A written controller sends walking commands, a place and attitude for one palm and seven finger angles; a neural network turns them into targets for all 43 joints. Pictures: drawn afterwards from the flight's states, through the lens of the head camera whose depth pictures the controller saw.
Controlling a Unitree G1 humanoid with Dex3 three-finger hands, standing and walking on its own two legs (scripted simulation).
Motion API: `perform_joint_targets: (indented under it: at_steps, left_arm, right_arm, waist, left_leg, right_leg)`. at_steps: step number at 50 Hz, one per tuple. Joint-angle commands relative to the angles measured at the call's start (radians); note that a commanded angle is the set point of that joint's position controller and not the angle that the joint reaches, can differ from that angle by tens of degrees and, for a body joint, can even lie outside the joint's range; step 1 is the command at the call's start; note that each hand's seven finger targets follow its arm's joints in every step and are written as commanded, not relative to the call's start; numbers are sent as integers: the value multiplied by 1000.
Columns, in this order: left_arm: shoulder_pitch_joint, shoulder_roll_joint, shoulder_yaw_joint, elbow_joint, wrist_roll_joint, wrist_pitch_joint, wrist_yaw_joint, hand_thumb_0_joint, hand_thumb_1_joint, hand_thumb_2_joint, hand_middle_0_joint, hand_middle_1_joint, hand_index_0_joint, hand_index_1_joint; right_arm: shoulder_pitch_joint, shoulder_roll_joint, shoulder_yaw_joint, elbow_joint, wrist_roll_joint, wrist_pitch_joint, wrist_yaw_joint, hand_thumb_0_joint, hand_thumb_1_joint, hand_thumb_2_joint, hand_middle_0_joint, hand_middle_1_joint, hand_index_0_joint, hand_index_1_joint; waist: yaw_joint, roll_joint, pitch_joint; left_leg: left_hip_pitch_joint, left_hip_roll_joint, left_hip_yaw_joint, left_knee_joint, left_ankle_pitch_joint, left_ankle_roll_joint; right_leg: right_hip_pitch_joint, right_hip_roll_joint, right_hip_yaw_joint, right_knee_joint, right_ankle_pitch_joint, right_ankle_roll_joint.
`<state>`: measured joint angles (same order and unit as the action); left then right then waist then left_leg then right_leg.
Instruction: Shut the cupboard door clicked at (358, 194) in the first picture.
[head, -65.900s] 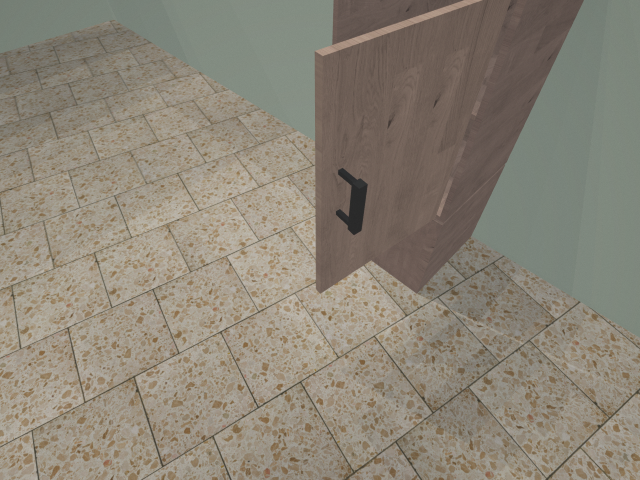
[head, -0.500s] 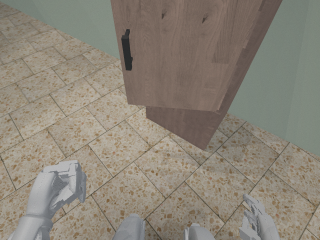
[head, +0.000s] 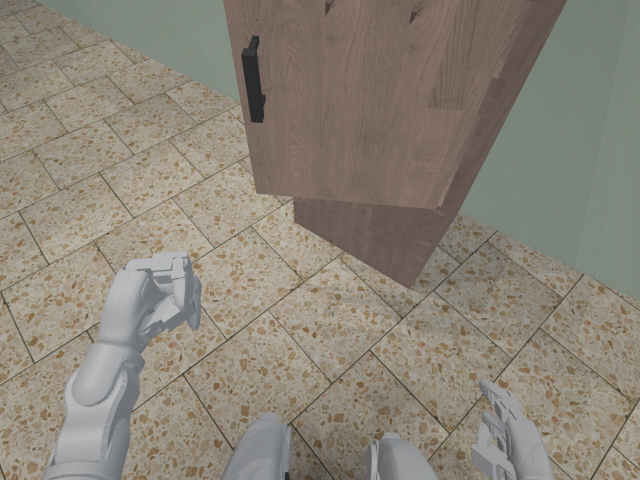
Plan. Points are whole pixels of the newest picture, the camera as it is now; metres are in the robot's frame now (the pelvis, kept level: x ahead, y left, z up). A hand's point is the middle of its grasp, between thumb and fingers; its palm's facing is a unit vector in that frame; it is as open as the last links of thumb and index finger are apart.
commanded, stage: bring the fist close to the handle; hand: left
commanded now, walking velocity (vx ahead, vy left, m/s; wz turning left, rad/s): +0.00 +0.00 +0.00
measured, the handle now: (256, 80) +0.69 +0.15 +0.08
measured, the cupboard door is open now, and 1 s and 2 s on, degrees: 30 29 24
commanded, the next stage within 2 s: push the door shut along its arc in 1.16 s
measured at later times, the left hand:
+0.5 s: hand (243, 171) +0.50 +0.14 +0.07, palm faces -0.05 -1.00 -0.02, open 3.2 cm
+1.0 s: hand (267, 119) +0.62 +0.12 +0.07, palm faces -0.03 -1.00 -0.02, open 3.1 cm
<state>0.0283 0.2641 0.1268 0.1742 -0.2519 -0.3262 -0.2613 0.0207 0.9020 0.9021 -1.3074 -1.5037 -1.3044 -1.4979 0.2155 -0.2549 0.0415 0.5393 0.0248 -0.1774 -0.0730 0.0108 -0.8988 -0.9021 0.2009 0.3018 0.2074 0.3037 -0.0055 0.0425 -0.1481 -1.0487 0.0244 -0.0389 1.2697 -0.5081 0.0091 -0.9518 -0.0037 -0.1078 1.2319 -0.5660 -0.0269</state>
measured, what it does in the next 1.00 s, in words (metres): stands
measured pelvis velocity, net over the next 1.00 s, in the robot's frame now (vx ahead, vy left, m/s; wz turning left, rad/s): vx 0.01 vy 0.01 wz -0.10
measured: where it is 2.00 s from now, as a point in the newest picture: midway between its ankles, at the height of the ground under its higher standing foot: outside the picture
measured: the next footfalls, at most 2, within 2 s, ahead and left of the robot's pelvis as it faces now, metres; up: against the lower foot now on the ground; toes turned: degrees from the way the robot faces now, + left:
none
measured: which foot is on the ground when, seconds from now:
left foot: down 0.00-1.00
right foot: down 0.00-1.00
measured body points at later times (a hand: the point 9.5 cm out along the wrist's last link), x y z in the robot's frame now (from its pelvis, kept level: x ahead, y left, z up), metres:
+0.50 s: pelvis +0.01 +0.01 +0.01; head +0.12 +0.02 +0.44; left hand +0.49 +0.20 +0.08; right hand +0.04 -0.27 -0.11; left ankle +0.06 +0.11 -0.63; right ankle +0.02 -0.11 -0.63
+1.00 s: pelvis +0.01 +0.01 -0.02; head +0.20 +0.01 +0.39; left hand +0.61 +0.18 +0.07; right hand -0.09 -0.23 -0.11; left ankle +0.06 +0.11 -0.63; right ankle +0.02 -0.11 -0.63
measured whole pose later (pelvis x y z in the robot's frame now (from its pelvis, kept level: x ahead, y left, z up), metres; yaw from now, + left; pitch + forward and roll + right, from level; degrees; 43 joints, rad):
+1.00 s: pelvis +0.01 +0.01 -0.02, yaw -5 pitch +31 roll -5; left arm -1.21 0.66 0.47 1.29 0.04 -0.31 -0.15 0.01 0.89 0.90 -1.31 -1.50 -1.30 -1.50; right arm 0.48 -0.26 0.06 0.64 -0.05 0.03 0.04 0.00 -0.90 -0.90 0.20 0.30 0.21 0.30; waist -0.29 0.08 -0.11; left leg -1.35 0.08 0.00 1.30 -0.50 0.03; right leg -1.27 0.05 -0.07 1.23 -0.51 -0.01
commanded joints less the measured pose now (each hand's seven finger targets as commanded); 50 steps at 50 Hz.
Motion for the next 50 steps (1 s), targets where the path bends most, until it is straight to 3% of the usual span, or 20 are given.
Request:
perform_joint_targets:
  at_steps: [1, 4, 6, 9, 10, 16, 22, 25, 27, 30, 32, 36, 38, 39, 40, 41, 44, 45, 48, 50]
  left_arm:
    - [-389, 160, 94, -98, 4, -17, 33, 0, 900, 900, -1300, -1500, -1300, -1500]
    - [-500, 157, 110, 25, 9, -7, 55, 0, 900, 900, -1300, -1500, -1300, -1500]
    - [-535, 187, 144, 109, 21, -20, 64, 0, 900, 900, -1300, -1500, -1300, -1500]
    - [-654, 144, 99, 214, 40, -46, 62, 0, 900, 900, -1300, -1500, -1300, -1500]
    - [-682, 172, 124, 267, 45, -56, 66, 0, 900, 900, -1300, -1500, -1300, -1500]
    - [-1001, 220, 151, 431, 81, -135, 85, 0, 900, 900, -1300, -1500, -1300, -1500]
    - [-1301, 240, 153, 634, 128, -189, 120, 0, 900, 900, -1300, -1500, -1300, -1500]
    - [-1363, 319, 215, 754, 155, -192, 140, 0, 900, 900, -1300, -1500, -1300, -1500]
    - [-1427, 307, 194, 838, 179, -180, 149, 0, 900, 900, -1300, -1500, -1300, -1500]
    - [-1544, 414, 259, 910, 205, -168, 165, 0, 900, 900, -1300, -1500, -1300, -1500]
    - [-1608, 464, 274, 932, 229, -168, 170, 0, 900, 900, -1300, -1500, -1300, -1500]
    - [-1742, 546, 283, 1009, 272, -137, 174, 0, 900, 900, -1300, -1500, -1300, -1500]
    - [-1794, 625, 314, 1034, 289, -112, 174, 0, 900, 900, -1300, -1500, -1300, -1500]
    - [-1758, 654, 335, 1065, 301, -95, 171, 0, 900, 900, -1300, -1500, -1300, -1500]
    - [-1744, 674, 349, 1041, 304, -93, 164, 0, 900, 900, -1300, -1500, -1300, -1500]
    - [-1699, 644, 329, 1039, 310, -82, 154, 0, 900, 900, -1300, -1500, -1300, -1500]
    - [-1653, 665, 360, 937, 298, -63, 132, 0, 900, 900, -1300, -1500, -1300, -1500]
    - [-1617, 656, 370, 948, 290, -55, 123, 0, 900, 900, -1300, -1500, -1300, -1500]
    - [-1680, 661, 365, 896, 273, -27, 120, 0, 900, 900, -1300, -1500, -1300, -1500]
    - [-1727, 661, 373, 831, 265, -43, 128, 0, 900, 900, -1300, -1500, -1300, -1500]
  right_arm:
    - [20, -138, -64, -108, 2, -34, -7, 0, -900, -900, 200, 300, 200, 300]
    - [42, -138, -68, -85, -1, -17, 3, 0, -900, -900, 200, 300, 200, 300]
    - [60, -141, -71, -74, -5, -3, 11, 0, -900, -900, 200, 300, 200, 300]
    - [93, -142, -78, -53, -8, 18, 25, 0, -900, -900, 200, 300, 200, 300]
    - [110, -149, -81, -44, -8, 24, 27, 0, -900, -900, 200, 300, 200, 300]
    - [161, -163, -96, 10, -20, 61, 40, 0, -900, -900, 200, 300, 200, 300]
    - [232, -174, -103, 71, -41, 88, 52, 0, -900, -900, 200, 300, 200, 300]
    - [274, -186, -101, 83, -54, 109, 60, 0, -900, -900, 200, 300, 200, 300]
    - [287, -187, -95, 87, -59, 125, 69, 0, -900, -900, 200, 300, 200, 300]
    - [321, -202, -85, 82, -71, 140, 72, 0, -900, -900, 200, 300, 200, 300]
    - [337, -205, -80, 80, -77, 149, 76, 0, -900, -900, 200, 300, 200, 300]
    - [380, -216, -65, 83, -85, 160, 83, 0, -900, -900, 200, 300, 200, 300]
    - [402, -221, -55, 80, -88, 165, 83, 0, -900, -900, 200, 300, 200, 300]
    - [414, -222, -52, 73, -89, 169, 87, 0, -900, -900, 200, 300, 200, 300]
    - [426, -224, -50, 63, -93, 171, 89, 0, -900, -900, 200, 300, 200, 300]
    - [426, -218, -52, 58, -90, 175, 95, 0, -900, -900, 200, 300, 200, 300]
    - [447, -217, -58, 51, -87, 191, 103, 0, -900, -900, 200, 300, 200, 300]
    - [454, -216, -60, 49, -85, 196, 103, 0, -900, -900, 200, 300, 200, 300]
    - [460, -215, -60, 60, -78, 202, 101, 0, -900, -900, 200, 300, 200, 300]
    - [461, -211, -62, 66, -80, 194, 100, 0, -900, -900, 200, 300, 200, 300]
  waist:
    - [-35, 28, -316]
    - [-39, 12, -326]
    - [-34, -2, -345]
    - [-64, -5, -328]
    - [-68, -35, -318]
    - [-105, 22, -386]
    - [-163, 79, -467]
    - [-177, 67, -488]
    - [-211, 71, -445]
    - [-242, 49, -443]
    - [-253, 81, -481]
    - [-307, 116, -494]
    - [-320, 130, -515]
    - [-305, 123, -527]
    - [-290, 159, -575]
    - [-280, 173, -594]
    - [-253, 202, -668]
    - [-250, 193, -669]
    - [-271, 171, -608]
    - [-272, 195, -632]
  left_leg:
    - [264, -17, -13, -225, 146, 16]
    - [280, -15, -9, -231, 190, 12]
    - [275, -12, -5, -231, 225, 11]
    - [284, -12, -1, -229, 253, 11]
    - [272, -10, -6, -226, 254, 12]
    - [323, -6, -18, -214, 273, 8]
    - [395, 3, -48, -192, 323, 5]
    - [365, 3, -53, -175, 350, 9]
    - [327, 5, -53, -167, 322, 13]
    - [244, 5, -54, -143, 284, 26]
    - [227, 8, -55, -122, 295, 27]
    - [168, 14, -59, -82, 287, 37]
    - [124, 17, -54, -59, 294, 43]
    - [102, 16, -52, -57, 296, 43]
    - [133, 17, -59, -63, 330, 41]
    - [154, 19, -52, -61, 361, 38]
    - [212, 27, -47, -65, 438, 33]
    - [218, 26, -48, -66, 455, 33]
    - [187, 30, -39, -80, 389, 38]
    - [219, 31, -45, -84, 392, 37]
  right_leg:
    - [140, 24, 92, -239, 162, -4]
    - [156, 21, 90, -244, 222, 0]
    - [177, 20, 91, -238, 265, 1]
    - [158, 21, 86, -235, 314, 3]
    - [155, 24, 85, -235, 313, 2]
    - [81, 24, 83, -218, 311, 0]
    - [-24, 30, 70, -196, 304, -1]
    - [-30, 36, 70, -183, 317, 0]
    - [-69, 35, 70, -190, 297, 3]
    - [-74, 41, 77, -182, 271, 6]
    - [-80, 42, 81, -172, 277, 6]
    - [-123, 47, 83, -158, 266, 11]
    - [-104, 50, 90, -154, 282, 13]
    - [-83, 52, 88, -150, 284, 11]
    - [-70, 54, 82, -136, 307, 6]
    - [-66, 55, 82, -137, 337, 5]
    - [-9, 58, 78, -133, 422, 4]
    - [-4, 61, 78, -131, 441, 3]
    - [6, 63, 82, -165, 405, 14]
    - [-3, 66, 81, -165, 399, 10]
